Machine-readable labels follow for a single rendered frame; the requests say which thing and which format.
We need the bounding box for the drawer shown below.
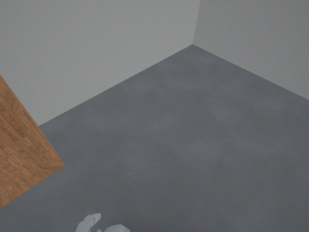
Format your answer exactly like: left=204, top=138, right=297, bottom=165
left=0, top=90, right=28, bottom=151

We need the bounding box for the cabinet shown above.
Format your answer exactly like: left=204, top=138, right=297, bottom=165
left=0, top=75, right=65, bottom=209

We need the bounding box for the robot left hand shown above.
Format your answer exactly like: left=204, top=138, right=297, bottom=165
left=74, top=213, right=101, bottom=232

